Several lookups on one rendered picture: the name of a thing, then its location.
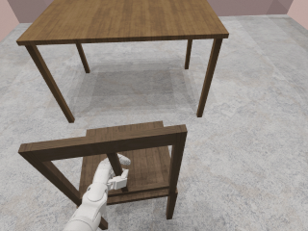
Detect robot left hand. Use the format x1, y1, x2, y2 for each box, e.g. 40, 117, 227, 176
92, 153, 131, 191

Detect left robot forearm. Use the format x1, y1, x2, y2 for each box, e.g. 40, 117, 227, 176
63, 182, 108, 231

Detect chair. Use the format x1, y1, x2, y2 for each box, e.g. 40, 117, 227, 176
17, 120, 188, 230

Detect table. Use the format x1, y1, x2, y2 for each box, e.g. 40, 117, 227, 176
16, 0, 229, 123

